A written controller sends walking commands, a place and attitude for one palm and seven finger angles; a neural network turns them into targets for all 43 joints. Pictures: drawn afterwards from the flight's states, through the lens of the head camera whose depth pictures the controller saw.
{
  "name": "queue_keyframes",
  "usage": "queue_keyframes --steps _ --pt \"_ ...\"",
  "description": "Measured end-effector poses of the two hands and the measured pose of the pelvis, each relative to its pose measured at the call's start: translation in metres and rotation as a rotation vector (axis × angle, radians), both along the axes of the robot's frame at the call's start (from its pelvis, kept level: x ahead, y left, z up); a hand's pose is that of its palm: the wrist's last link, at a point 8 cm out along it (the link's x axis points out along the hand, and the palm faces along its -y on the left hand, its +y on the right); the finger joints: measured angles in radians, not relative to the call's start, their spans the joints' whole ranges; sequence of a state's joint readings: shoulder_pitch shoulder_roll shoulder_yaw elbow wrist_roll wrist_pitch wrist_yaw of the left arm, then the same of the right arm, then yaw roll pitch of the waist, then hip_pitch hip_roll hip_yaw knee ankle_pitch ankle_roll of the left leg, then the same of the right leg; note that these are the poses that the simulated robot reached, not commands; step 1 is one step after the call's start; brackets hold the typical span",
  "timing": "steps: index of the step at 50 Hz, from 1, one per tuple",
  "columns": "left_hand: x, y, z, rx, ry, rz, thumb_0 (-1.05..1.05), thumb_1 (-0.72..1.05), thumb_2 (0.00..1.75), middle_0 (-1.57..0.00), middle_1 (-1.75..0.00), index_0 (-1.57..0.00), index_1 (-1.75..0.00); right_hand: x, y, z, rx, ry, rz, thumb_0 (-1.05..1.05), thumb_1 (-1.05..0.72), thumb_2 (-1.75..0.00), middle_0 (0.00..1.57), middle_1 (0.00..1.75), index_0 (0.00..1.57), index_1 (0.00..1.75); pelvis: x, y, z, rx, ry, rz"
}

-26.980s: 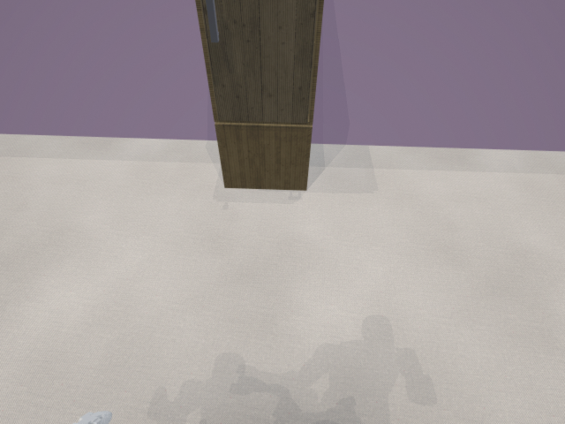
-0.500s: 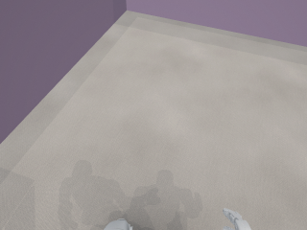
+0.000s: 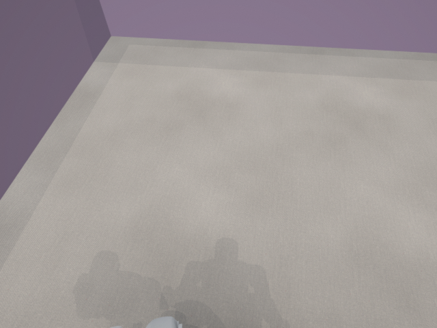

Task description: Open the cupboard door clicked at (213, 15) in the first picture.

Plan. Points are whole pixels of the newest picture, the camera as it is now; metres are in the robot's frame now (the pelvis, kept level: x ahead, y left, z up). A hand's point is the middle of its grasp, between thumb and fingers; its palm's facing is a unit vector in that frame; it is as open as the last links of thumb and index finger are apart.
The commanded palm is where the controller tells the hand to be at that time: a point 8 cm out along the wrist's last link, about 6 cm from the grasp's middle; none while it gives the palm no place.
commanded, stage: turn to face it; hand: left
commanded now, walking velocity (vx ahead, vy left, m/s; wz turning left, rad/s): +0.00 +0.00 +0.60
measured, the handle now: out of the picture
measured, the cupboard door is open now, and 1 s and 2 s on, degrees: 40 40 40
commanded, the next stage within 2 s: none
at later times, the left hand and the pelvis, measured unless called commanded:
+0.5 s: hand (124, 295) +0.21 +0.21 -0.16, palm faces +0.24 -0.94 -0.23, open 7.4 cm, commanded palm none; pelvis +0.15 +0.00 +0.00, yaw +13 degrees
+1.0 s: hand out of the picture +0.11 +0.17 -0.19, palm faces +0.56 -0.79 -0.27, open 7.4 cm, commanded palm none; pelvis +0.20 -0.03 -0.02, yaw +34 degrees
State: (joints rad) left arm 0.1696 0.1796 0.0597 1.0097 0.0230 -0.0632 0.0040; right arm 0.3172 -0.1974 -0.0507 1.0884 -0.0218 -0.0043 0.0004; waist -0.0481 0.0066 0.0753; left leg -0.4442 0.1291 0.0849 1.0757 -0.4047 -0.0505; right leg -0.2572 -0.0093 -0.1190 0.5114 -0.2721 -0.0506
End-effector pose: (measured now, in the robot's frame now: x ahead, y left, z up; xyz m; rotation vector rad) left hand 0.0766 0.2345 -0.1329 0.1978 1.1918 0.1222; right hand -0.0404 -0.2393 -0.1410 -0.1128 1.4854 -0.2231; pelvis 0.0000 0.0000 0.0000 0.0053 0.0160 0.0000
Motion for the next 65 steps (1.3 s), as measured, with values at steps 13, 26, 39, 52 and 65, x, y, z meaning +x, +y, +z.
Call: queue_keyframes --steps 13,26,39,52,65 --pt "0.042 0.016 -0.041 -0.059 0.127 0.162 0.00 0.92 0.90 -0.20 -0.30 -0.20 -0.30 0.222 0.031 -0.005 -0.030 -0.240 0.189 0.00 -0.93 -0.90 0.20 0.30 0.19 0.30 0.112 0.023 -0.020 -0.023 -0.026 0.100" --pt "0.114 0.021 0.004 0.032 -0.040 0.263 0.00 0.91 0.90 -0.19 -0.30 -0.20 -0.29 0.299 0.009 0.000 0.010 -0.215 0.318 0.00 -0.91 -0.90 0.20 0.30 0.20 0.30 0.149 -0.006 -0.004 -0.034 0.020 0.248" --pt "0.068 -0.025 0.014 0.064 0.029 0.459 0.00 0.91 0.90 -0.20 -0.30 -0.20 -0.30 0.411 -0.016 0.010 0.017 -0.234 0.517 0.01 -0.91 -0.90 0.19 0.30 0.19 0.30 0.191 -0.043 0.004 0.051 0.009 0.446" --pt "0.005 -0.026 -0.016 0.020 0.137 0.689 0.01 0.91 0.90 -0.20 -0.30 -0.20 -0.29 0.488 0.062 0.015 0.033 -0.370 0.786 0.00 -0.91 -0.90 0.20 0.30 0.19 0.30 0.200 -0.033 -0.013 0.013 -0.001 0.616" --pt "0.047 -0.051 0.015 0.129 -0.026 0.780 0.00 0.91 0.90 -0.20 -0.30 -0.20 -0.29 0.511 0.043 -0.014 0.097 -0.225 0.862 0.01 -0.90 -0.90 0.20 0.30 0.20 0.30 0.236 -0.068 -0.012 0.014 0.001 0.784"
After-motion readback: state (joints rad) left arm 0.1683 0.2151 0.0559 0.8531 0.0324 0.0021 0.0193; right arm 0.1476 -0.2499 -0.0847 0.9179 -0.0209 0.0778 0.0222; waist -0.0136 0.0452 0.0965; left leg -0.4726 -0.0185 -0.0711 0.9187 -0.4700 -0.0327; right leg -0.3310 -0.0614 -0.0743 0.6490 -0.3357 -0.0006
